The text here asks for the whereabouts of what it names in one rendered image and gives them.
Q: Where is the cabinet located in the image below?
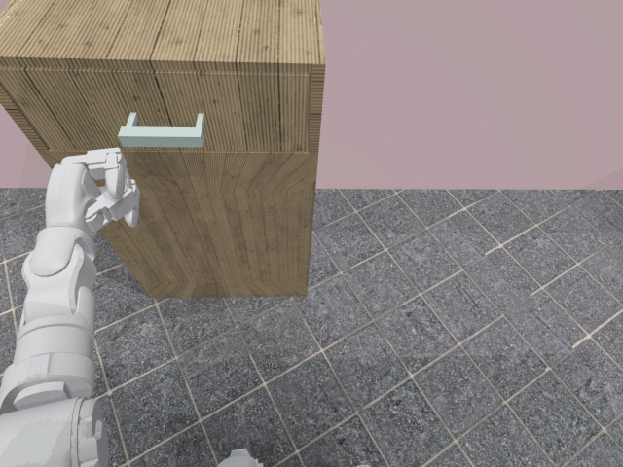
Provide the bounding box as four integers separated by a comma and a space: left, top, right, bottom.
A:
0, 0, 326, 299

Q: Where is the robot left shin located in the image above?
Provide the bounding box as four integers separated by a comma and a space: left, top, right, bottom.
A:
230, 449, 251, 457

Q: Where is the left robot upper arm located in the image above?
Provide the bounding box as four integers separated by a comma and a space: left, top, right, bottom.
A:
0, 397, 109, 467

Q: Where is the drawer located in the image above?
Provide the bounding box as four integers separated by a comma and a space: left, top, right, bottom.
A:
0, 66, 309, 151

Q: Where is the left robot hand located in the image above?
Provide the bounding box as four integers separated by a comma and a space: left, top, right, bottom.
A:
45, 148, 140, 241

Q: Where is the handle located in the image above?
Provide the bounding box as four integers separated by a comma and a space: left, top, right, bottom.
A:
118, 113, 205, 148

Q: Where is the robot left forearm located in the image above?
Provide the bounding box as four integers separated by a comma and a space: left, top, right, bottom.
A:
0, 226, 97, 415

